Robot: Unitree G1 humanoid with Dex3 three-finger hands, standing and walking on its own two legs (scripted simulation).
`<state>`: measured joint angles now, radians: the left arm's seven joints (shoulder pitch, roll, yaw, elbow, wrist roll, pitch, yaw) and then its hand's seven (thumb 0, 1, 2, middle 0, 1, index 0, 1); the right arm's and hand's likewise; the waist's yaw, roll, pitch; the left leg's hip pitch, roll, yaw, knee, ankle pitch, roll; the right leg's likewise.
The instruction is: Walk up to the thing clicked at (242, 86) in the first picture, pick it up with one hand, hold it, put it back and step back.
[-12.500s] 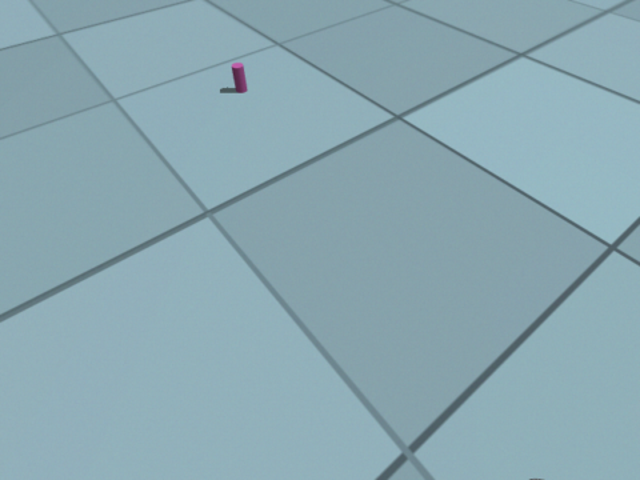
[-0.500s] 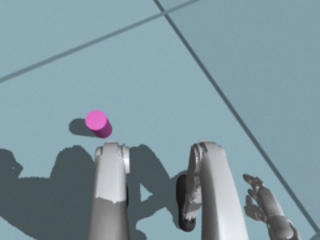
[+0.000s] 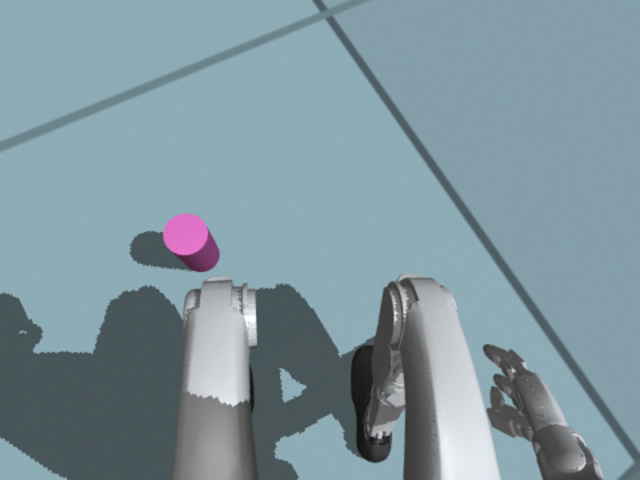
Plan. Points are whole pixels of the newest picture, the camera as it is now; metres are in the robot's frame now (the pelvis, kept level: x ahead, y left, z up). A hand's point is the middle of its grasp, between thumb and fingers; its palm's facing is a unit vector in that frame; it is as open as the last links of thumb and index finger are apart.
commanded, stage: approach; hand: left
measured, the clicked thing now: (194, 245) +0.42 +0.22 -0.30
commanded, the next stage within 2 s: close in in 0.68 s
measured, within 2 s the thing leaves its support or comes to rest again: neither
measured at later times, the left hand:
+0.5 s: hand (43, 245) +0.36 +0.36 -0.11, palm faces +0.14 -0.99 +0.02, open 17.7 cm
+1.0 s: hand (149, 253) +0.39 +0.28 -0.26, palm faces +0.11 -0.99 +0.08, open 17.4 cm
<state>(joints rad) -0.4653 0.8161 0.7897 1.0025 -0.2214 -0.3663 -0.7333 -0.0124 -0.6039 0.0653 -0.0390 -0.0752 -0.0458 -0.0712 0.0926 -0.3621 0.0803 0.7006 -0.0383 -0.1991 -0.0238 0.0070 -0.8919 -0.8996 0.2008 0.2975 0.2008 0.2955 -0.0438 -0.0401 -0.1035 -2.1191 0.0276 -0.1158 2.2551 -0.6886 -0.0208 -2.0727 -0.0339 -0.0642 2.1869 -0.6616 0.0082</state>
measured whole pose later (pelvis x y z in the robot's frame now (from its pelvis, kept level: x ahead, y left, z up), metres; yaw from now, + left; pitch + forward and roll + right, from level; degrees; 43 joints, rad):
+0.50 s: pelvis +0.00 +0.00 -0.05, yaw -2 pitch +28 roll -7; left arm -0.52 0.73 0.75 1.17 -0.32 -0.68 -0.77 -0.01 -0.61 0.02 -0.05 -0.09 -0.05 -0.08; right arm 0.01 -0.37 0.15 0.69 -0.10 -0.23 0.02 0.01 -0.91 -0.90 0.20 0.30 0.20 0.30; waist -0.10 -0.11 0.00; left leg -2.21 0.03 -0.15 2.42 -0.71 -0.02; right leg -2.16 -0.01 -0.08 2.32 -0.66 0.02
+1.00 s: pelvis -0.01 +0.02 -0.10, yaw -8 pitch +14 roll -14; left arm -0.54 0.75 0.64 1.40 -0.25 -1.03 -0.49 -0.01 -0.54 0.07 -0.04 -0.11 -0.06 -0.09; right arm -0.19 -0.36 0.41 0.62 -0.28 -0.13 0.08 0.00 -0.91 -0.90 0.20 0.30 0.20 0.30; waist -0.18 -0.25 0.22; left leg -2.22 0.02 -0.31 2.67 -0.73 -0.02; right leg -2.11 0.03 -0.19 2.45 -0.62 0.05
